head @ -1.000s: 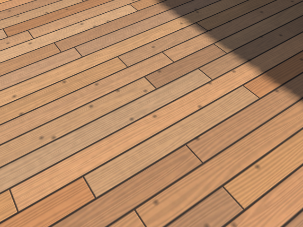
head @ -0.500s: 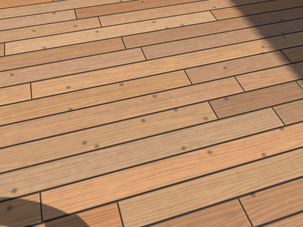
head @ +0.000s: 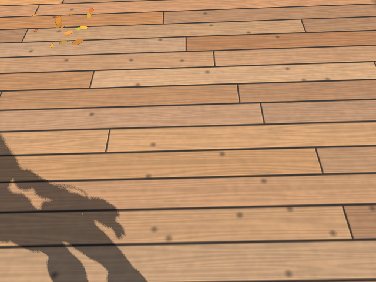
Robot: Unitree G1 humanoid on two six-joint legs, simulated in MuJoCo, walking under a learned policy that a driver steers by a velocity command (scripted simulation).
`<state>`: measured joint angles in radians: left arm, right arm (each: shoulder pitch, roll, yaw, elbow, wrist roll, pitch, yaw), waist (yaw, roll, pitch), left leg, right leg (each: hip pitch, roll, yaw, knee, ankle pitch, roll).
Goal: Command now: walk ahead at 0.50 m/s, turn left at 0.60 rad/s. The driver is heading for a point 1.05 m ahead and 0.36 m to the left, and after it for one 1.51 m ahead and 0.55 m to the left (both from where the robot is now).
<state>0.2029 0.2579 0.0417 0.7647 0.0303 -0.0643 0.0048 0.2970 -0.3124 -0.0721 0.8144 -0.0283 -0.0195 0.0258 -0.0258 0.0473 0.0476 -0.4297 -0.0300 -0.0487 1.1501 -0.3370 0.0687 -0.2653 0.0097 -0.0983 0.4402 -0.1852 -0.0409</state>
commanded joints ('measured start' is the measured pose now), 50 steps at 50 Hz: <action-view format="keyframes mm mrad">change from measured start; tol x32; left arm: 1 74 102 26 -17 -14 -36 -6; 40 -253 87 1 -172 2 26 -41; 46 270 245 54 -55 28 -7 10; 50 74 112 31 -45 -8 6 -18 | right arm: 1 28 -34 -4 -63 -6 16 22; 14 -335 -4 27 -202 -17 10 60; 19 110 -189 -51 -90 -39 -3 7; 50 84 -66 10 -16 2 -51 -19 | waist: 1 10 -150 -39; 20 -69 175 -380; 50 38 -64 -51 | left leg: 1 -162 77 -28 14 61 -12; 17 90 -57 193 -579 57 101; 20 769 385 -708 -833 31 330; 24 374 215 -288 -873 456 217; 33 320 136 -261 -966 366 194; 44 459 153 -202 -675 934 83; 46 178 24 -104 -159 549 35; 47 -74 -140 -52 87 -179 4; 50 -137 9 -81 67 6 17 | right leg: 1 133 -283 227 -260 185 -113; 17 344 -290 -152 136 885 -52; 20 -412 -10 -31 975 -374 72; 21 -515 -62 101 986 -291 62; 44 -32 27 43 72 27 -30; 47 540 -440 821 -126 -71 -236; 50 209 -308 524 -198 -67 -177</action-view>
